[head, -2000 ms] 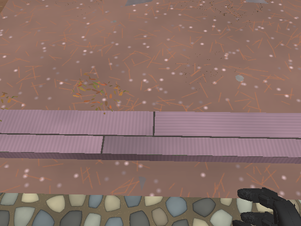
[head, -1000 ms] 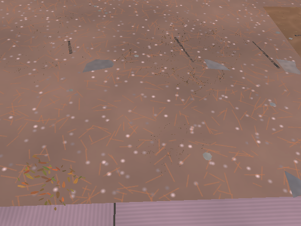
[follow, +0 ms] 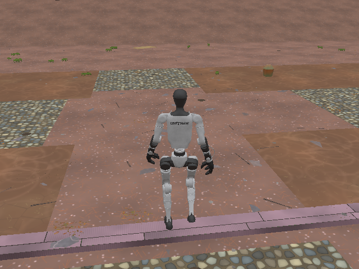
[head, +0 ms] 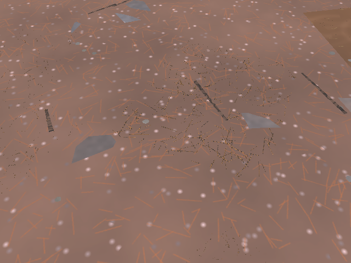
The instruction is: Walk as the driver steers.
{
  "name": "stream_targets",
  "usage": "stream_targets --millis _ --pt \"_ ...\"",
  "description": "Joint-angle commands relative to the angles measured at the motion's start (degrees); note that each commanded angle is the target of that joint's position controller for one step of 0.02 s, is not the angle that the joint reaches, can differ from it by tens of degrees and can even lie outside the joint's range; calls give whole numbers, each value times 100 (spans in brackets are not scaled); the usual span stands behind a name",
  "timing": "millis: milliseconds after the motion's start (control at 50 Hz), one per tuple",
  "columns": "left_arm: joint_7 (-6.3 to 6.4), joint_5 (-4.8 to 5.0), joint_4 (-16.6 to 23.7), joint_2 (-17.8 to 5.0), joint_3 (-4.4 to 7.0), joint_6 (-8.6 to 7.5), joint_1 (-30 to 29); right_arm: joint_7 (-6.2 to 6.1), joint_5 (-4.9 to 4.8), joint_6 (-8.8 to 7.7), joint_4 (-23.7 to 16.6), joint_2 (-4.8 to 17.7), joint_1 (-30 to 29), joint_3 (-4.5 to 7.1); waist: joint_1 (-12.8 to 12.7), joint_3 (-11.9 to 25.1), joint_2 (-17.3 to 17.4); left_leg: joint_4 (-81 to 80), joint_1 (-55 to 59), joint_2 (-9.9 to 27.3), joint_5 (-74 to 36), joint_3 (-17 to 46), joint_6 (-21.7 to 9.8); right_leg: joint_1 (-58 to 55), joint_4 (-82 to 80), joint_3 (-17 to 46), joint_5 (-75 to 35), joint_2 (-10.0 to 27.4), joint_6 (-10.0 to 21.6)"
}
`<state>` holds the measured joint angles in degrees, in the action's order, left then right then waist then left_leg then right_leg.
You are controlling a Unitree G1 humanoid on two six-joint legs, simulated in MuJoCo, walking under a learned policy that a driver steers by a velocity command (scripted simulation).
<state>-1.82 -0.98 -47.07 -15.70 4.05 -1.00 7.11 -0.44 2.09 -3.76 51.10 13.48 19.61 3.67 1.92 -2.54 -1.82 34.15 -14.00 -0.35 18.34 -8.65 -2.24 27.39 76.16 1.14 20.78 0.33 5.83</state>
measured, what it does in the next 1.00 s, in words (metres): walks ahead: right foot, then left foot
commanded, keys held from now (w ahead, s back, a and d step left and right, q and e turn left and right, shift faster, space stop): w+e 0.14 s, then w+q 0.86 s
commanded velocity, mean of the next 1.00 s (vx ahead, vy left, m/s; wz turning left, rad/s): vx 0.50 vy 0.00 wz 0.17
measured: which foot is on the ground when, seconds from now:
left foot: down 0.00-0.28, up 0.30-0.80, down 0.82-1.00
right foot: up 0.00-0.26, down 0.28-0.84, up 0.86-1.00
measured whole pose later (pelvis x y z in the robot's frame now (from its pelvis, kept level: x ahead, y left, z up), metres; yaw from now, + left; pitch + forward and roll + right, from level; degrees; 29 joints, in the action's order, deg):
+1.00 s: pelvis +0.61 -0.05 +0.01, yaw +14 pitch +0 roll +0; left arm 0.0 -2.1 -44.5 -13.4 2.1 -3.4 11.6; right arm 0.5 0.2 -1.5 50.4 15.9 15.5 4.3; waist 0.1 -3.4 -0.6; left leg 24.5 -13.5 -8.8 11.0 -2.3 -9.0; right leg 28.5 69.0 1.2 19.0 5.1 -0.8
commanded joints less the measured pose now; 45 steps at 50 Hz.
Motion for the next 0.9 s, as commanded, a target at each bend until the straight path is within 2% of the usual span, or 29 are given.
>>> stream_targets --millis 20,60,120,140,180,220,240,260,280,300,320,340,360,380,400,420,460,500,580,680,700,740,780,800,820,840,860,880,900 --pt "-115 22 572 -202 -2 89 -128 -5 -43 -360 -262 576 -86 62 -179 -526 391 -2522 308 1760 -1334 1739 -779 1263 -296 250 -567 518 -146" --pt "-147 -33 760 -151 -23 84 -468 2 -21 -393 -163 569 164 64 -112 -345 258 -2559 891 1578 -2268 984 -682 1546 -894 102 -906 503 -199" --pt "-256 -17 955 22 -113 39 -878 -3 -64 -360 -215 541 28 45 -39 -193 459 -2552 1044 1143 -2536 -59 -448 987 -2662 -366 -1720 392 -204" --pt "-291 -29 1013 57 -136 42 -1026 -1 -87 -339 -216 587 58 52 19 -176 548 -2581 1024 1105 -2582 -258 -399 668 -3179 -602 -1834 304 -172" --pt "-307 -126 1093 87 -162 40 -1208 -1 -116 -286 -43 667 462 47 157 -197 628 -2596 1158 1282 -3212 -252 -444 149 -3812 -812 -1732 89 -55" --pt "-207 -183 985 -101 -85 10 -820 -6 -131 -211 133 879 580 70 -99 -69 826 -2020 1626 1472 -5048 -264 -447 -283 -4082 -885 -1365 -220 184" --pt "-155 -201 830 -253 -21 -32 -296 -15 -127 -159 180 1020 530 94 -390 171 893 -1313 1813 1483 -5773 -268 -426 -698 -4240 -892 -1131 -367 315" --pt "-99 -229 492 -361 45 -98 632 -23 -158 -97 187 1075 416 97 -839 601 823 -262 1651 1360 -5800 -297 -358 -1681 -4672 -889 -1370 -457 432" --pt "-15 -328 175 -648 150 -168 1537 -19 -185 -71 132 945 412 62 -1180 1134 683 1106 726 1131 -4469 -189 -307 -3074 -4644 -468 -1347 -37 550" --pt "85 -405 137 -1263 257 -232 1873 65 -229 -45 -123 172 737 -90 -886 1881 -693 3191 -996 399 288 -12 -198 -4607 -4681 1800 -1322 1872 778" --pt "112 -211 207 -1536 343 -197 1951 44 -415 -36 -165 409 976 -16 -901 2733 -1023 4578 -1826 -291 1257 1104 -141 -4903 -5679 3921 -1516 2649 1271" --pt "139 -90 236 -1208 295 -189 1404 15 -355 -47 -224 631 386 45 -724 1841 -306 4599 -2178 119 532 1448 -197 -4112 -5836 2927 -1354 2332 1058" --pt "129 -66 225 -690 148 -260 1022 31 -314 -96 -236 548 109 5 -547 954 -102 4238 -2164 348 66 1246 -209 -3180 -5975 2097 -1714 2078 892" --pt "106 -112 167 -382 60 -337 864 36 -257 -87 -131 474 103 3 -359 639 99 3875 -1946 512 -154 1240 -203 -2665 -6118 1527 -2099 1796 631" --pt "123 -93 118 -207 5 -396 833 62 -150 -6 -53 427 206 7 -216 515 -13 3678 -1697 585 -222 1245 -179 -2313 -6212 1062 -2494 1598 490" --pt "132 -93 58 -98 -33 -444 895 102 -101 84 16 352 339 7 -132 517 -98 3554 -1481 605 -259 1237 -168 -2113 -6313 739 -2681 1517 383" --pt "140 -41 -68 -107 -34 -564 1132 178 -116 200 -12 203 229 2 -55 415 -70 3358 -1597 580 -377 1170 -153 -2099 -6471 343 -3098 1420 305" --pt "169 13 -136 -158 -21 -610 1290 247 -76 273 -139 149 -185 -7 -74 205 -138 3165 -2068 629 -733 1059 -123 -2207 -6627 -85 -3301 1353 217" --pt "215 5 -235 -80 -64 -583 1567 360 -79 267 -449 104 -1056 -80 -207 -103 -197 2214 -2517 613 -1639 782 -75 -2332 -6787 -810 -3455 1143 66" --pt "320 14 -433 -270 -62 -503 1990 417 -38 235 -835 50 -2016 -208 -446 -358 -161 604 -2292 379 -1938 163 -230 -2861 -6686 -1304 -4189 1278 -18" --pt "343 10 -476 -309 -60 -472 2047 418 -27 235 -878 79 -2067 -208 -442 -351 -169 435 -2201 290 -1808 57 -310 -3044 -6544 -1396 -4599 1312 -42" --pt "398 -8 -517 -462 -41 -410 2028 392 -16 250 -876 182 -1893 -169 -297 -165 -286 285 -1786 -26 -1345 -142 -521 -3374 -5961 -1568 -6152 1376 -115" --pt "445 -39 -494 -683 19 -315 1868 345 -18 259 -732 334 -1260 -86 25 205 -452 251 -1104 -372 -687 -227 -795 -3522 -4891 -1651 -7316 1460 -106" --pt "433 -54 -447 -776 48 -259 1772 311 -16 234 -594 467 -741 -6 243 506 -443 62 -495 -507 -422 -138 -960 -3370 -4011 -1618 -7118 1497 -41" --pt "390 -37 -371 -816 61 -231 1615 246 38 189 -361 655 32 117 640 864 -188 -497 585 -554 -510 107 -1164 -2773 -2684 -1657 -6067 1388 -93" --pt "349 -47 -180 -525 6 -256 1598 153 72 193 -258 1194 533 297 737 1255 539 -610 1822 637 -267 1649 -1522 -1389 -818 -1640 -2845 992 -233" --pt "245 37 300 -210 -27 -303 1566 156 -15 259 -404 1696 194 421 271 1525 1543 -1364 3035 1945 -655 4965 -2546 1032 1089 -877 1136 -378 -551" --pt "223 -39 432 -445 -20 -386 917 140 -171 300 -417 1508 203 392 464 1174 476 -1813 2777 1906 -608 4727 -2418 1670 1037 148 582 6 -497" --pt "193 38 516 -420 -50 -472 765 98 -191 289 -404 1240 -77 325 256 560 270 -1955 2097 1814 -864 4049 -2196 1705 578 152 43 254 -479"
